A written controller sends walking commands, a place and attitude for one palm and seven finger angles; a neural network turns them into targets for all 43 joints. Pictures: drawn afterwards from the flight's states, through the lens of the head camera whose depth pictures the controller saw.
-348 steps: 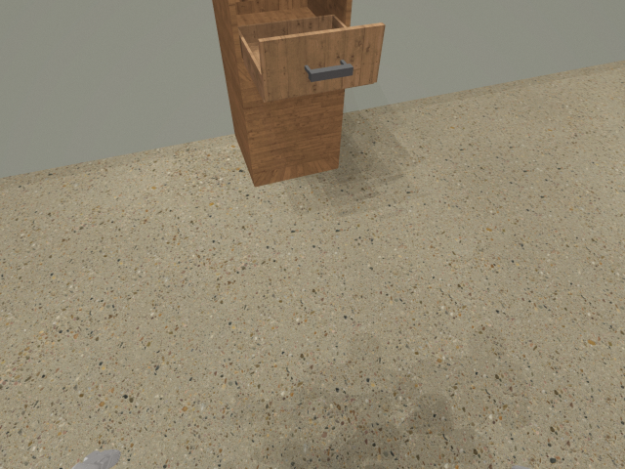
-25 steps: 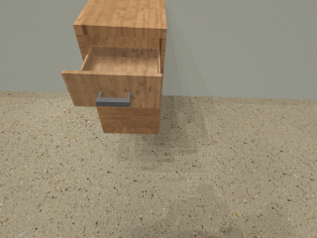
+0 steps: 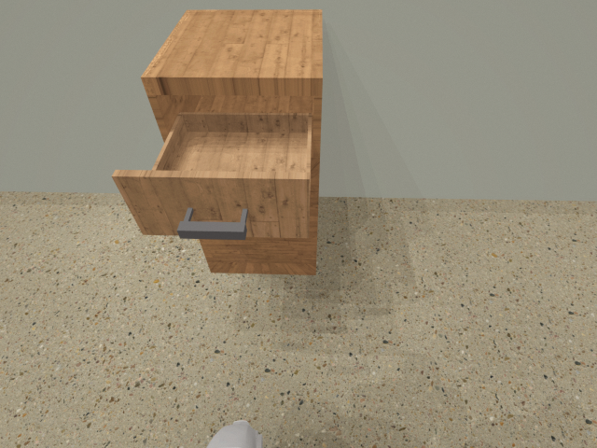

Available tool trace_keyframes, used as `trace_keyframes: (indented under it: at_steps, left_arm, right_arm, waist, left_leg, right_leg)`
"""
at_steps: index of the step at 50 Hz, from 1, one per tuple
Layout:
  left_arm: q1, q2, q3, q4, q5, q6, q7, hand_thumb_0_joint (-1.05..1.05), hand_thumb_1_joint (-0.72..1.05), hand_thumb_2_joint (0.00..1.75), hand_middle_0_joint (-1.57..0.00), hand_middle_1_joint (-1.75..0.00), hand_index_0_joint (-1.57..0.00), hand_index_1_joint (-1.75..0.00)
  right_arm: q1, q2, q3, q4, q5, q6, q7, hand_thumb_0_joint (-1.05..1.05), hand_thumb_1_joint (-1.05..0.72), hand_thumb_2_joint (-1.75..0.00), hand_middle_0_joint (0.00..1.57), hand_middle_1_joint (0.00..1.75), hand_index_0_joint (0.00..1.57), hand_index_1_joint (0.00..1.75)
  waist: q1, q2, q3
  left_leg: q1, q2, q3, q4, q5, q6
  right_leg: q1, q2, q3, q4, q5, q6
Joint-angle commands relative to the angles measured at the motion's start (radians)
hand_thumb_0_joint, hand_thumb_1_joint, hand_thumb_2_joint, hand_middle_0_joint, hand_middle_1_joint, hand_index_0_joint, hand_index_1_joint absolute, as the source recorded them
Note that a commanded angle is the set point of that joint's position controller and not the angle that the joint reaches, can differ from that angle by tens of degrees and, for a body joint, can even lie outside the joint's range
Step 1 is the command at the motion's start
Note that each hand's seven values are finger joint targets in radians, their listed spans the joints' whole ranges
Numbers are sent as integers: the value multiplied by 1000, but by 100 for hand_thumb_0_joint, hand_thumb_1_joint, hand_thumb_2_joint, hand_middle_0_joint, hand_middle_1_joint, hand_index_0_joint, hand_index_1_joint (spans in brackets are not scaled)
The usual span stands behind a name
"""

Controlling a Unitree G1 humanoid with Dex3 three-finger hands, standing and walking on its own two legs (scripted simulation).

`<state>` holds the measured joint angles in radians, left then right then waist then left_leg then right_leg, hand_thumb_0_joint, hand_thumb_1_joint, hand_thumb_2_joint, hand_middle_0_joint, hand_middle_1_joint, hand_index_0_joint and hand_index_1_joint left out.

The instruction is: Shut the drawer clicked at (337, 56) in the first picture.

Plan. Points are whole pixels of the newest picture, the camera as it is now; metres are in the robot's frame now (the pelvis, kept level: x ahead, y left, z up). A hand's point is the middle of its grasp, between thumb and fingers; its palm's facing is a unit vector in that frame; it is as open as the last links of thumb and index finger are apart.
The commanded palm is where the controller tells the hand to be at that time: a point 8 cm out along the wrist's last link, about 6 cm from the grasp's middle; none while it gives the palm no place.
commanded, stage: take the last steps up to it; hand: left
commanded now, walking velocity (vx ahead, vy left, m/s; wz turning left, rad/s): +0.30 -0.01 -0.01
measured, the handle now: (214, 221) +0.54 +0.22 -0.08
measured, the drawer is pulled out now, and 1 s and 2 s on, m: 0.30 0.30 0.30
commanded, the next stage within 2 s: come to a stop and stand still in 0.52 s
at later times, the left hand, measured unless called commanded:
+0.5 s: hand (190, 374) +0.26 +0.22 -0.16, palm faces -0.03 -0.98 -0.22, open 7.4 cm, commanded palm none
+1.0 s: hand (203, 369) +0.28 +0.21 -0.19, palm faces +0.02 -0.98 -0.21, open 7.3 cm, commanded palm none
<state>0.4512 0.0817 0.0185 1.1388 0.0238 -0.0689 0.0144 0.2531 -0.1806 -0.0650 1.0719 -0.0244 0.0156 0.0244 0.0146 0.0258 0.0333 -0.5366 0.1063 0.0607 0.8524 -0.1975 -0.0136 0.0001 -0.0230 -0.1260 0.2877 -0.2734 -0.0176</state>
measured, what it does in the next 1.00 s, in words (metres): walks ahead: left foot, then right foot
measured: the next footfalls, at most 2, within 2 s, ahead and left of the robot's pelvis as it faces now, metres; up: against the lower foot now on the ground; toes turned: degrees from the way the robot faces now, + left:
left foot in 0.14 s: +0.18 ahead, +0.15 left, +0.00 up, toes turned +7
right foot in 0.58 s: +0.29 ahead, -0.11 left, +0.00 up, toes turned -10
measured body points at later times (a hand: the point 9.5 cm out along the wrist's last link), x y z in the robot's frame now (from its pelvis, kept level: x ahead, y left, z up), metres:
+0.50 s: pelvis +0.16 +0.03 -0.01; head +0.17 +0.02 +0.44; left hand +0.26 +0.27 -0.15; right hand +0.15 -0.20 -0.17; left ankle +0.14 +0.14 -0.75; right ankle +0.23 -0.10 -0.72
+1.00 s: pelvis +0.25 +0.02 -0.01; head +0.29 +0.04 +0.44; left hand +0.28 +0.26 -0.18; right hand +0.29 -0.22 -0.16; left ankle +0.27 +0.12 -0.75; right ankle +0.23 -0.10 -0.73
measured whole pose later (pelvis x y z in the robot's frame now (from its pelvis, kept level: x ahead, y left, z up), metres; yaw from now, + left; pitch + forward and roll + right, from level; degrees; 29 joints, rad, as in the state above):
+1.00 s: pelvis +0.25 +0.02 -0.01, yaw -3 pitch -1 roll +0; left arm 0.21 0.19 0.05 1.06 0.01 0.04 0.04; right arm 0.18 -0.16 -0.04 1.04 -0.02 0.02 -0.03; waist 0.03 -0.04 0.10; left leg -0.27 0.02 0.09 0.53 -0.24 0.03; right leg -0.30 -0.04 -0.07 0.71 -0.44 0.00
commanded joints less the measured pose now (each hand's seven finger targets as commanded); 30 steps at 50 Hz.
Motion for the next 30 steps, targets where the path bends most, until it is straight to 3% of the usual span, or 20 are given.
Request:
trace_keyframes:
  at_steps: [1,2,3,4,5,6,7,8,10,11,13,15,19,23,24,26,27,28,29,30]
  left_arm:
    - [74,181,39,-11,2,-11,13,0,90,90,-20,-30,-20,-30]
    - [72,186,44,-10,5,-7,13,0,90,90,-20,-30,-20,-30]
    - [56,187,46,-10,3,-4,13,0,90,90,-20,-30,-20,-30]
    - [38,191,48,-13,0,-1,13,0,90,90,-20,-30,-20,-30]
    - [34,176,48,-13,-3,2,11,0,90,90,-20,-30,-20,-30]
    - [59,139,44,-23,-9,4,6,0,90,90,-20,-30,-20,-30]
    - [82,87,31,-50,-15,8,-1,0,90,90,-20,-30,-20,-30]
    - [19,124,36,-75,-7,8,4,0,90,90,-20,-30,-20,-30]
    - [-103,122,44,-85,-5,11,-7,0,90,90,-20,-30,-20,-30]
    - [-100,115,46,-78,1,18,-15,0,90,90,-20,-30,-20,-30]
    - [-64,91,42,-64,6,36,-20,0,90,90,-20,-30,-20,-30]
    - [-54,82,43,-76,6,52,-22,0,90,90,-20,-30,-20,-30]
    - [-154,99,41,-124,5,59,-28,0,90,90,-20,-30,-20,-30]
    - [-238,122,41,-159,6,52,-29,0,90,90,-20,-30,-20,-30]
    - [-249,127,41,-162,6,49,-30,0,90,90,-20,-30,-20,-30]
    - [-197,145,44,-141,7,39,-27,0,90,90,-20,-30,-20,-30]
    - [-149,178,50,-123,7,28,-21,0,90,90,-20,-30,-20,-30]
    - [-60,247,63,-92,10,14,-13,0,90,90,-20,-30,-20,-30]
    - [24,330,77,-72,0,13,-9,0,90,90,-20,-30,-20,-30]
    - [31,334,76,-69,-9,7,-5,0,90,90,-20,-30,-20,-30]
  right_arm:
    - [-155,2,9,-107,4,-52,11,0,-90,-90,20,30,20,30]
    - [-147,2,7,-108,5,-56,10,0,-90,-90,20,30,20,30]
    - [-117,-9,7,-102,4,-61,6,0,-90,-90,20,30,20,30]
    - [-50,-22,5,-81,1,-67,-1,0,-90,-90,20,30,20,30]
    - [63,-50,-2,-43,-5,-75,-11,0,-90,-90,20,30,20,30]
    - [204,-138,-22,-9,-13,-83,-26,0,-90,-90,20,30,20,30]
    - [298,-252,-46,8,-10,-81,-37,0,-90,-90,20,30,20,30]
    - [287,-243,-42,7,-1,-71,-40,0,-90,-90,20,30,20,30]
    - [145,-148,-26,-30,1,-74,-44,0,-90,-90,20,30,20,30]
    - [97,-101,-12,-41,-1,-80,-44,0,-90,-90,20,30,20,30]
    - [63,-68,-2,-46,0,-93,-47,0,-90,-90,20,30,20,30]
    - [41,-72,-5,-56,1,-94,-45,0,-90,-90,20,30,20,30]
    - [48,-98,-11,-51,-1,-87,-40,0,-90,-90,20,30,20,30]
    - [74,-121,-19,-36,-5,-75,-37,0,-90,-90,20,30,20,30]
    - [79,-124,-20,-32,-6,-71,-37,0,-90,-90,20,30,20,30]
    - [83,-112,-15,-22,-5,-63,-38,0,-90,-90,20,30,20,30]
    - [91,-86,-7,-14,1,-66,-36,0,-90,-90,20,30,20,30]
    - [98,-44,4,-21,8,-71,-32,0,-90,-90,20,30,20,30]
    - [86,-22,15,-46,10,-68,-29,0,-90,-90,20,30,20,30]
    - [51,-56,13,-51,12,-56,-33,0,-90,-90,20,30,20,30]
  waist:
    - [39,-168,99]
    - [33,-193,98]
    - [14,-180,88]
    - [-22,-169,65]
    - [-68,-98,6]
    - [-117,66,-106]
    - [-120,305,-171]
    - [-125,213,-177]
    - [-94,119,-5]
    - [-60,78,38]
    - [-16,73,30]
    - [4,84,32]
    - [-4,78,56]
    - [-23,73,48]
    - [-24,76,48]
    - [2,49,17]
    - [26,-21,-2]
    - [62,-166,-65]
    - [77,-299,-88]
    - [93,-324,-120]
  left_leg:
    - [20,-29,55,-150,-17,15]
    - [60,-35,57,-182,-40,26]
    - [121,-44,62,-227,-34,34]
    - [233,-70,80,-293,-10,40]
    - [405,-82,80,-360,19,49]
    - [628,73,-104,-412,15,94]
    - [755,326,-458,-520,47,182]
    - [699,368,-501,-585,-51,225]
    - [471,309,-381,-644,-152,216]
    - [385,277,-306,-667,-135,192]
    - [302,228,-176,-673,0,169]
    - [277,198,-99,-686,30,170]
    - [292,189,-63,-696,22,180]
    - [341,188,-75,-642,30,177]
    - [340,182,-73,-611,37,168]
    - [324,139,-43,-502,25,125]
    - [270,91,-8,-397,31,89]
    - [131,9,77,-201,-80,42]
    - [-9,-77,117,16,-374,9]
    - [-8,-53,9,168,-437,14]
  right_leg:
    - [-64,-242,126,-75,301,-119]
    - [-72,-247,130,-55,287,-119]
    - [-81,-244,125,-18,300,-114]
    - [-108,-218,98,65,337,-98]
    - [-157,-177,66,234,380,-80]
    - [-298,-109,21,478,210,-41]
    - [-522,1,-15,767,-286,4]
    - [-573,-11,81,902,-323,-16]
    - [-634,-89,118,985,-165,-14]
    - [-601,-111,122,954,-114,-7]
    - [-518,-120,106,860,-69,11]
    - [-491,-119,86,764,-30,24]
    - [-471,-114,58,550,19,40]
    - [-415,-78,25,402,34,40]
    - [-378,-65,12,365,32,39]
    - [-236,-32,-20,228,86,33]
    - [-118,-48,20,160,126,20]
    - [54,-209,201,130,217,-37]
    - [134,-382,415,33,346,-144]
    - [79,-406,472,-10,385,-193]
